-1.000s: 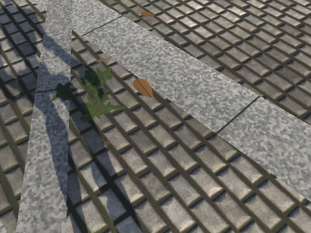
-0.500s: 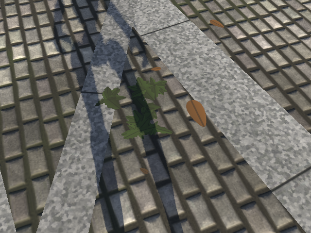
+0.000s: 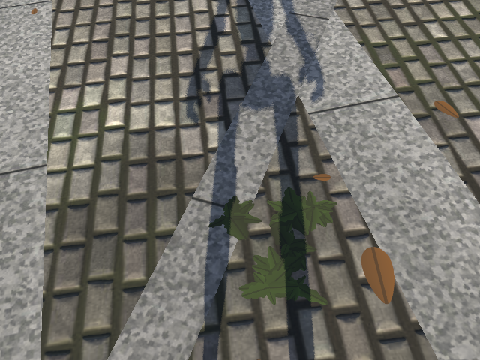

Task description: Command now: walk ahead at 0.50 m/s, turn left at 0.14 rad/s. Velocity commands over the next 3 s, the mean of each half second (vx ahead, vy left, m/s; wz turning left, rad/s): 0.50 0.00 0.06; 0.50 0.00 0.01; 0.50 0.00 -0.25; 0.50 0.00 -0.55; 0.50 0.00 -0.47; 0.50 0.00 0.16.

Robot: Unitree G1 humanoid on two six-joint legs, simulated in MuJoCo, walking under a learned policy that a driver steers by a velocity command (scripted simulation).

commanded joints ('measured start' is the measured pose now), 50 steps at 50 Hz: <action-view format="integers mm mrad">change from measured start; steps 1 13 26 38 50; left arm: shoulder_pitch -39 38 -144 -333 -118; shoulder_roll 170 208 96 125 145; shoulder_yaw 37 38 3 6 23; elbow -56 18 -78 -153 -50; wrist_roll -10 -29 0 -13 3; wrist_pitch -12 36 29 -2 -10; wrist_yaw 9 22 15 -31 -9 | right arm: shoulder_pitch -60 -15 45 167 73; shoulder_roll -28 -125 -124 -184 -72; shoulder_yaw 0 -44 -32 -46 -13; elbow -85 -72 22 136 75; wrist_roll -6 -1 -6 12 -2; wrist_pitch -19 -37 -52 -5 -12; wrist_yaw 4 28 17 -8 -7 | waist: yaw -12 -107 -45 -74 -65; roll -122 -115 4 39 -121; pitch -1 -103 6 19 -14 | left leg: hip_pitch -95 398 422 643 -41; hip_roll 44 -62 153 192 87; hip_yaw -2 85 -122 -55 -14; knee -166 -559 -891 -729 27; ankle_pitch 119 232 338 545 58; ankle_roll -15 89 237 148 -16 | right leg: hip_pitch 75 143 -482 -323 10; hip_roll -261 -230 -189 -82 -272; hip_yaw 221 68 75 8 230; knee -195 154 547 141 -213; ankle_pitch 185 571 81 113 158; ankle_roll -191 -78 63 -24 -217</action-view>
